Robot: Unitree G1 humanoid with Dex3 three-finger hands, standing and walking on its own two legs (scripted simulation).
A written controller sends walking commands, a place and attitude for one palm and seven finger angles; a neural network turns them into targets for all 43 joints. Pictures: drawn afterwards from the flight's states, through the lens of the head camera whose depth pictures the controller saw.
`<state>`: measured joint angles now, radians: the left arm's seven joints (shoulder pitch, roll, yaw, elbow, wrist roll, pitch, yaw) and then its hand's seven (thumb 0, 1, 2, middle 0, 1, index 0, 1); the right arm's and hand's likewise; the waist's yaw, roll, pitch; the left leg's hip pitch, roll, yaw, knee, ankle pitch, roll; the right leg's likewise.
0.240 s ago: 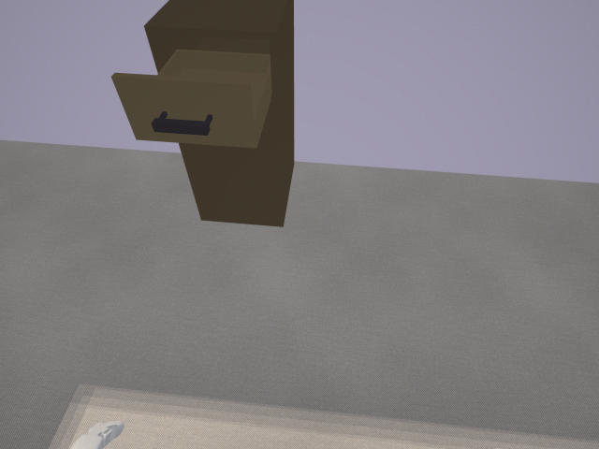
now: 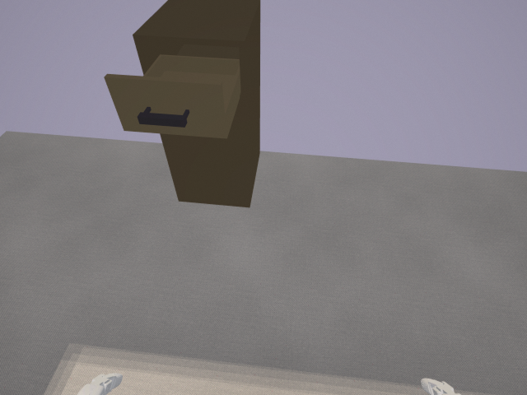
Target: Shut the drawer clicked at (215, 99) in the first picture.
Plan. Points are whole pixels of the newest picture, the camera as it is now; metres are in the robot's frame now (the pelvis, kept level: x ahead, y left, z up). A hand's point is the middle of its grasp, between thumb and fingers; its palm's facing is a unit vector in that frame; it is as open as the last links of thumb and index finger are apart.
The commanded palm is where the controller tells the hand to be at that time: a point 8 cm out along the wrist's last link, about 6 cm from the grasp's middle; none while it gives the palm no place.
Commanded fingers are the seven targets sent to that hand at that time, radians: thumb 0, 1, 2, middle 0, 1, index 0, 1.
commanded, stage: stand and wait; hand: left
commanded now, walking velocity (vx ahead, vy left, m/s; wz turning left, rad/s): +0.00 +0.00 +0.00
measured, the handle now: (165, 115) +0.83 +0.34 -0.04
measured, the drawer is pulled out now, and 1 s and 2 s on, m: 0.28 0.28 0.28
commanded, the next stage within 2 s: look at it before walking up in 0.80 s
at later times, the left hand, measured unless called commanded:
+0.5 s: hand out of the picture +0.04 +0.23 -0.15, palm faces -0.03 -0.94 -0.34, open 7.3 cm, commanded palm none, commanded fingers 0.00 0.90 0.90 -0.20 -0.30 -0.20 -0.30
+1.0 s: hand out of the picture +0.04 +0.23 -0.15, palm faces -0.04 -0.95 -0.32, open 7.3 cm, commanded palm none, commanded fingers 0.00 0.90 0.90 -0.20 -0.30 -0.20 -0.30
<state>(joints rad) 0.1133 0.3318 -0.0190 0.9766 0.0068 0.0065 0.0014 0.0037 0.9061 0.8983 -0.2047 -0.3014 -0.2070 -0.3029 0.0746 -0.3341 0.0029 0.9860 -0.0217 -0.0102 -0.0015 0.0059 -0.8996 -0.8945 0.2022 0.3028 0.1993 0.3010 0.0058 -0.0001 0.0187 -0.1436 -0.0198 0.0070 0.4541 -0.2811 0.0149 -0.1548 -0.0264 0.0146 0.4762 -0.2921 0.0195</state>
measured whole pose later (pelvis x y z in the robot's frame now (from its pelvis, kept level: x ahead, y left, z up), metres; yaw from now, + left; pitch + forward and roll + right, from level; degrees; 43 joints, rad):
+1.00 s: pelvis -0.03 -0.01 +0.01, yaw -1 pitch -2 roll +0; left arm 0.15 0.33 -0.01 1.08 0.01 -0.01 0.00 0.00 0.91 0.90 -0.20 -0.30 -0.21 -0.30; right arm 0.14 -0.33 0.00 1.12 -0.02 -0.01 0.00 0.01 -0.90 -0.89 0.20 0.30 0.20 0.30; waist 0.00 0.00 0.04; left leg -0.14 0.01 0.01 0.37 -0.20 -0.01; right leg -0.15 0.00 0.01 0.38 -0.20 0.00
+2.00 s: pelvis -0.04 +0.03 -0.02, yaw +12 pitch -1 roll -1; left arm 0.21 0.25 0.05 0.97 0.02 0.06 0.01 0.00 0.91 0.90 -0.20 -0.30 -0.21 -0.30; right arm 0.26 -0.20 -0.04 1.00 -0.03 0.03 0.02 0.00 -0.90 -0.89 0.20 0.30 0.20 0.30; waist -0.02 -0.05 0.07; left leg -0.31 -0.02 0.05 0.65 -0.32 0.06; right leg -0.40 -0.09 -0.05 1.01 -0.50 0.04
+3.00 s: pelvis +0.17 +0.13 -0.02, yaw +45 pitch +0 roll -1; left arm 0.36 0.22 0.04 1.01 0.00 0.01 0.03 0.01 0.91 0.90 -0.20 -0.30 -0.20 -0.30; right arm 0.04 -0.20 -0.02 0.89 -0.02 -0.01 0.01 0.00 -0.91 -0.89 0.20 0.30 0.20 0.30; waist 0.07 -0.05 0.15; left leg -0.38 -0.02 0.16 0.64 -0.26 0.12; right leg -0.37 -0.13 -0.08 1.24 -0.52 0.07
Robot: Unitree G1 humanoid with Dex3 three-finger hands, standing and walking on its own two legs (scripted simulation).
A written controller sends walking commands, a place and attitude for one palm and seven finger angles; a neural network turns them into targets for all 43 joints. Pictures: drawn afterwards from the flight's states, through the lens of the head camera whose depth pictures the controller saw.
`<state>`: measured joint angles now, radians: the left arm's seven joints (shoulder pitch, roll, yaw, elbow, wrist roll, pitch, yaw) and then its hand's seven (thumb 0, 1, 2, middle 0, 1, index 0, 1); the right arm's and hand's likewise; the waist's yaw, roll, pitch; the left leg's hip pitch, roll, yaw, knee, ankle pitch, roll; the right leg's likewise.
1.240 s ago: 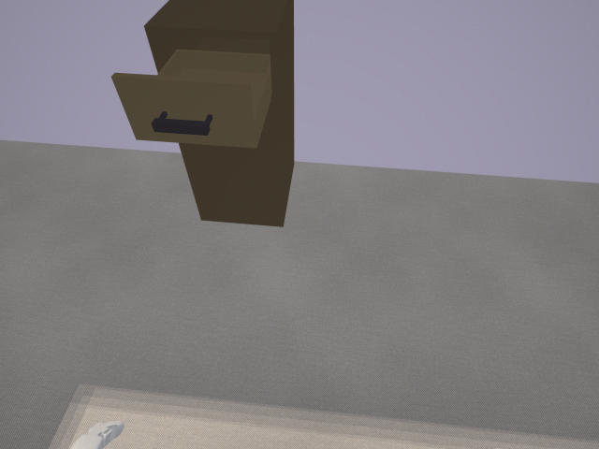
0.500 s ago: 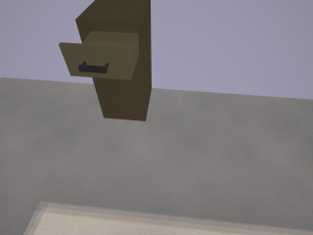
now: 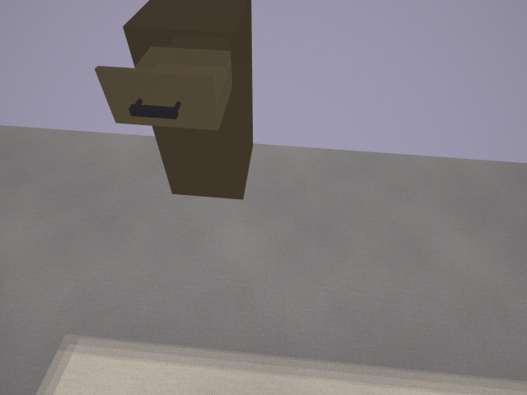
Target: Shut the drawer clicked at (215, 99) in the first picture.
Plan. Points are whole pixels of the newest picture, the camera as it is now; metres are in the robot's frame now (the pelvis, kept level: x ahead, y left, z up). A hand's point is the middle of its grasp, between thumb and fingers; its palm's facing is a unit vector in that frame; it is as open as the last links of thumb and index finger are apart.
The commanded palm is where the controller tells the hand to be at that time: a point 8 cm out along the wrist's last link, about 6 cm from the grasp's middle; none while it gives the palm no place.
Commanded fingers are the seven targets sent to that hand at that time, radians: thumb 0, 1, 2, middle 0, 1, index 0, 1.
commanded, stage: look at it before walking up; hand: left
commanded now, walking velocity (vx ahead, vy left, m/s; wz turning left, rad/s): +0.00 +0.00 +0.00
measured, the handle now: (156, 107) +0.85 +0.36 -0.05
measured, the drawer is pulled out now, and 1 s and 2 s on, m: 0.28 0.28 0.28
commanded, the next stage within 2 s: walk to a spot facing it in 0.40 s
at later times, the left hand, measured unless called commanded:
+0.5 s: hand out of the picture +0.08 +0.25 -0.15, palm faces -0.02 -0.94 -0.34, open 7.3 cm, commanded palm none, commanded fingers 0.00 0.90 0.90 -0.20 -0.30 -0.20 -0.30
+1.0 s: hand out of the picture +0.00 +0.25 -0.20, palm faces +0.22 -0.95 -0.21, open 7.3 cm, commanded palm none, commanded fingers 0.00 0.90 0.90 -0.20 -0.30 -0.20 -0.30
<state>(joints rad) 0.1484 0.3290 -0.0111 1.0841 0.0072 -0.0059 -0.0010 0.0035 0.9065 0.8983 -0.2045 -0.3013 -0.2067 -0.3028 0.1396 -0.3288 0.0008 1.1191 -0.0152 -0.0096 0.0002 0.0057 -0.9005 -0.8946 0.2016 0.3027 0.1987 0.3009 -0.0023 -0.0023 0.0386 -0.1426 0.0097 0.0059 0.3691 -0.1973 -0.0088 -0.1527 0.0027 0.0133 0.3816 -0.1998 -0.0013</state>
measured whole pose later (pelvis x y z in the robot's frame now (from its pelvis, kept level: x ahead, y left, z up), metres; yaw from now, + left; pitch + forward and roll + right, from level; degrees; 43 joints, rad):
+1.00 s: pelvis -0.01 +0.04 -0.02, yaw +13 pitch -1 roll -1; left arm 0.21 0.25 0.05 0.97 0.02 0.06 0.01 0.00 0.91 0.90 -0.20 -0.30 -0.21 -0.30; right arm 0.26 -0.20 -0.04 1.00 -0.03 0.03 0.02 0.00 -0.90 -0.89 0.20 0.30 0.20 0.30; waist -0.02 -0.05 0.07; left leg -0.31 -0.02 0.05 0.65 -0.32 0.06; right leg -0.40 -0.09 -0.05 1.01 -0.50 0.04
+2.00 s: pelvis +0.19 +0.14 -0.03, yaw +45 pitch +0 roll -1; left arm 0.36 0.22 0.04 1.01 0.00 0.01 0.03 0.01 0.91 0.90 -0.20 -0.30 -0.20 -0.30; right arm 0.04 -0.20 -0.02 0.89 -0.02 -0.01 0.01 0.00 -0.91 -0.89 0.20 0.30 0.20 0.30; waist 0.07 -0.05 0.15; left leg -0.38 -0.02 0.16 0.64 -0.26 0.12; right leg -0.37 -0.13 -0.08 1.24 -0.52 0.07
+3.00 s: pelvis +0.21 +0.15 -0.01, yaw +13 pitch +0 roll +0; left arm 0.19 0.22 0.07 0.92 0.02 0.05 -0.01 0.00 0.91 0.90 -0.20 -0.30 -0.21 -0.30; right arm 0.15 -0.21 -0.06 0.91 -0.01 0.03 -0.02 0.01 -0.90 -0.90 0.20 0.30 0.19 0.30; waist 0.03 -0.01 0.06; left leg -0.32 0.04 0.03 0.67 -0.39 -0.08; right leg -0.32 0.05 0.10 0.52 -0.20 -0.01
